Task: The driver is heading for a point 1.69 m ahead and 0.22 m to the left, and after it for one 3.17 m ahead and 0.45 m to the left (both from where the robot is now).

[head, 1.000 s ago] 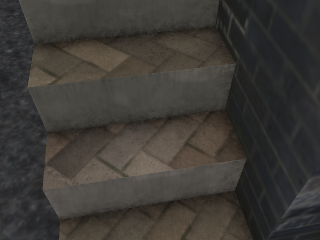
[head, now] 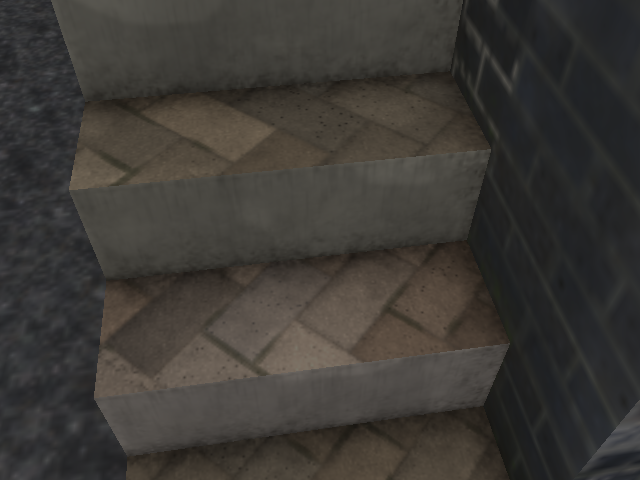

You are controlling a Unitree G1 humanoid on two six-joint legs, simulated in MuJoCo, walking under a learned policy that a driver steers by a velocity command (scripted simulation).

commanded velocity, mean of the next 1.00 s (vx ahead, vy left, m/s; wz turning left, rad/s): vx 0.38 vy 0.10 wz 0.00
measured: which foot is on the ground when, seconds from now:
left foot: down 0.00-0.34, up 0.36-0.48, down 0.50-1.00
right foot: down 0.00-1.00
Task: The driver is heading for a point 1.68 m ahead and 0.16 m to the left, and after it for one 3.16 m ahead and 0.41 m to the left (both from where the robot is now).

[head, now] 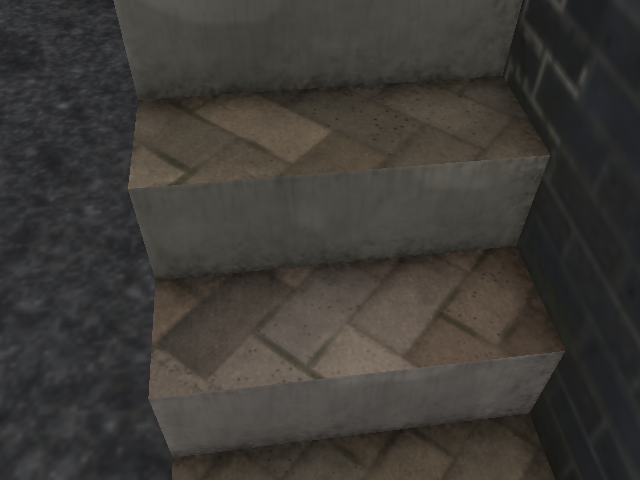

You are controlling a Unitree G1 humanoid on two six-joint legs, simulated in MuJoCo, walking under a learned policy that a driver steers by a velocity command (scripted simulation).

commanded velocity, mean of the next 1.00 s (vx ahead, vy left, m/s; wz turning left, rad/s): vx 0.22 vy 0.04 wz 0.00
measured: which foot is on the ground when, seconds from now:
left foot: down 0.00-1.00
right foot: down 0.00-1.00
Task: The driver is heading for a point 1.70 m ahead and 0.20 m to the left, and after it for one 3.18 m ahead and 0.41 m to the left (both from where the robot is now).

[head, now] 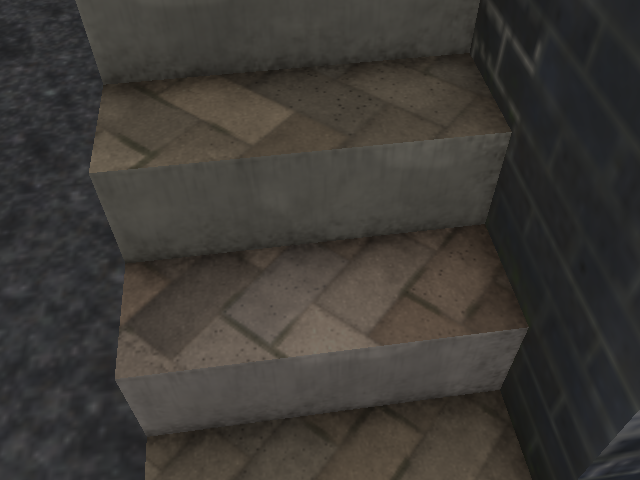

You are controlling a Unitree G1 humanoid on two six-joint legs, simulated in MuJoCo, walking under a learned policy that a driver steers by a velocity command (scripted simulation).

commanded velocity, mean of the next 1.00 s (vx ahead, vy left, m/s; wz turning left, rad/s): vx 0.38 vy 0.00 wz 0.00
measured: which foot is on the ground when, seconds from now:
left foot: down 0.00-1.00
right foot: down 0.00-1.00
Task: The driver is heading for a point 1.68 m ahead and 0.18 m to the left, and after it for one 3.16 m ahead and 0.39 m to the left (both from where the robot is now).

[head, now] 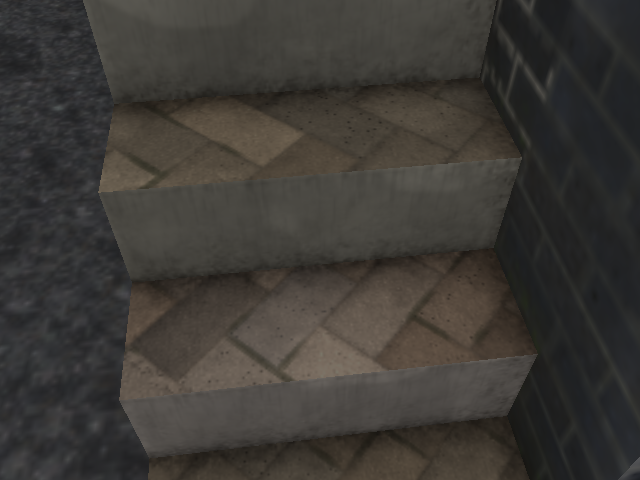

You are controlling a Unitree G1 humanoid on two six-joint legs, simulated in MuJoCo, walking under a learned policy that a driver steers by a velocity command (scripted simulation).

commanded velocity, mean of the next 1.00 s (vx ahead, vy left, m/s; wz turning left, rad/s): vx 0.50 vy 0.00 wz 0.00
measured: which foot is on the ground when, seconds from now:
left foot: down 0.00-1.00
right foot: down 0.00-1.00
